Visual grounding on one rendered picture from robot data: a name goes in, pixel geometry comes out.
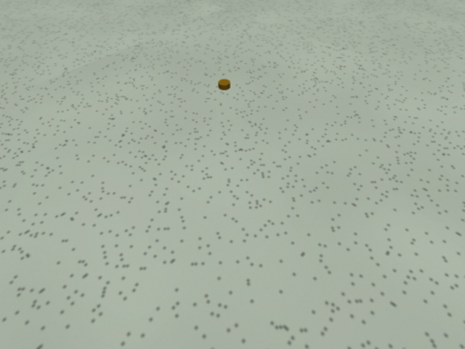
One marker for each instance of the tin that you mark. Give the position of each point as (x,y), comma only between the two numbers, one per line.
(224,84)

